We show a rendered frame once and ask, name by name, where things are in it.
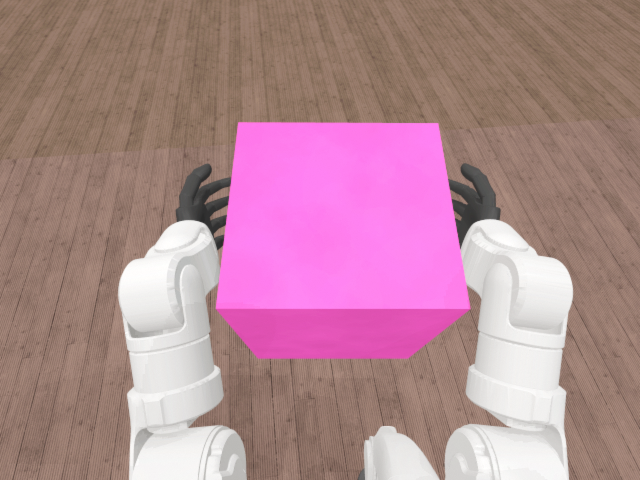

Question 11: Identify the right robot forearm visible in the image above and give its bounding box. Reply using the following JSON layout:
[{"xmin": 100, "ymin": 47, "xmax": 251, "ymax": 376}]
[{"xmin": 460, "ymin": 219, "xmax": 573, "ymax": 480}]

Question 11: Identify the robot left hand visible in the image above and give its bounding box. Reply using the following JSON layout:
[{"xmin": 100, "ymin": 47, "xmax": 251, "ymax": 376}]
[{"xmin": 176, "ymin": 164, "xmax": 232, "ymax": 250}]

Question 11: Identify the carton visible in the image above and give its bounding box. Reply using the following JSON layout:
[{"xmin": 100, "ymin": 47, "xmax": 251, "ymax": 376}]
[{"xmin": 216, "ymin": 122, "xmax": 471, "ymax": 359}]

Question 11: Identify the right robot shin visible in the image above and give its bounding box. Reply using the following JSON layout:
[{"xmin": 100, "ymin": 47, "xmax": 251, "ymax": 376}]
[{"xmin": 377, "ymin": 426, "xmax": 397, "ymax": 434}]

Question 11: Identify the right robot upper arm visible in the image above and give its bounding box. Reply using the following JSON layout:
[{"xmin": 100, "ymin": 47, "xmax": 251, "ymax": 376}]
[{"xmin": 445, "ymin": 424, "xmax": 567, "ymax": 480}]

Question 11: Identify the robot right hand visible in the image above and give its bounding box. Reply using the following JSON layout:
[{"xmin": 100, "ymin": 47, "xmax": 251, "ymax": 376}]
[{"xmin": 448, "ymin": 163, "xmax": 501, "ymax": 250}]

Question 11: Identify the left robot upper arm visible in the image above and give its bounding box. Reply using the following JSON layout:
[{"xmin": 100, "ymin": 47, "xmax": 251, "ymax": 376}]
[{"xmin": 132, "ymin": 425, "xmax": 247, "ymax": 480}]

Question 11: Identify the right robot thigh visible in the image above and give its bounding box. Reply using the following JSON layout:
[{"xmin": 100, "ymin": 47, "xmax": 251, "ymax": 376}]
[{"xmin": 364, "ymin": 432, "xmax": 440, "ymax": 480}]

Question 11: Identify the left robot forearm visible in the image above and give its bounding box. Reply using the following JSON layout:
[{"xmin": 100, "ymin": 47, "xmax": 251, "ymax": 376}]
[{"xmin": 118, "ymin": 220, "xmax": 224, "ymax": 480}]

